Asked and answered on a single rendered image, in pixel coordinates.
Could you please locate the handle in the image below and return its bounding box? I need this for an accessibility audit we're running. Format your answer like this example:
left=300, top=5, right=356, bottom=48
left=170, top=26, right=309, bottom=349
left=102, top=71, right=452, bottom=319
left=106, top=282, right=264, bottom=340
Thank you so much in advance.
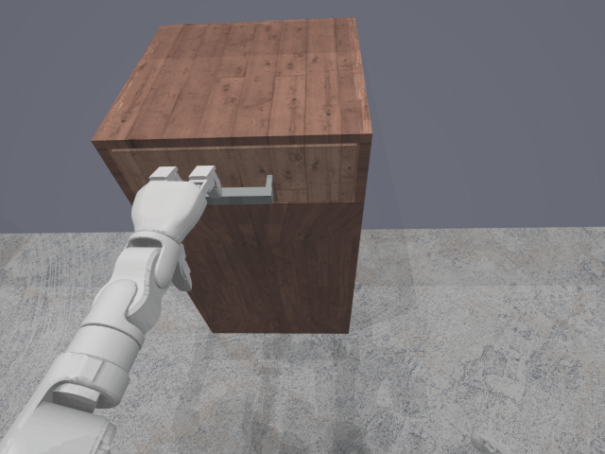
left=205, top=175, right=273, bottom=205

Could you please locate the cabinet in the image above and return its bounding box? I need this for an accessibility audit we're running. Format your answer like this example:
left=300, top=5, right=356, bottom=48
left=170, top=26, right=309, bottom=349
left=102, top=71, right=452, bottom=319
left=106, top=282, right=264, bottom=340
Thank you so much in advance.
left=91, top=17, right=372, bottom=334

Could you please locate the robot right hand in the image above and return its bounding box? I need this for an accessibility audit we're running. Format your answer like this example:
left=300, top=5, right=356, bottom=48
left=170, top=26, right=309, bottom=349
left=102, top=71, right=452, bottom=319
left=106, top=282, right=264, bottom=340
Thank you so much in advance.
left=471, top=432, right=510, bottom=454

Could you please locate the robot left hand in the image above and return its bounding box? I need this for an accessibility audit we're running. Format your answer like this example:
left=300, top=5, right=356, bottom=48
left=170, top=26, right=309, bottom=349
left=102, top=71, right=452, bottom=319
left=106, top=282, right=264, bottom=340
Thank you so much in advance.
left=131, top=166, right=222, bottom=291

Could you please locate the left robot forearm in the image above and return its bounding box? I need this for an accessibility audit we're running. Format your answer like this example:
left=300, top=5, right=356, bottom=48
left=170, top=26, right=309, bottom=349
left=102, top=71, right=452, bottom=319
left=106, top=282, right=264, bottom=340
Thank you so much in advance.
left=0, top=231, right=181, bottom=454

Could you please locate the drawer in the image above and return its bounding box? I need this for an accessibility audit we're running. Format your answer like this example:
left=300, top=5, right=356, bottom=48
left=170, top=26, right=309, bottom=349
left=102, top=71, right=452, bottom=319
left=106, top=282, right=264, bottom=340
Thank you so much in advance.
left=112, top=143, right=356, bottom=201

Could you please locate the left robot upper arm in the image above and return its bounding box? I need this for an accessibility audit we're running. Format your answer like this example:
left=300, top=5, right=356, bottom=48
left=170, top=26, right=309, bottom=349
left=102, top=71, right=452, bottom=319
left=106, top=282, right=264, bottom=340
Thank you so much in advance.
left=7, top=401, right=116, bottom=454

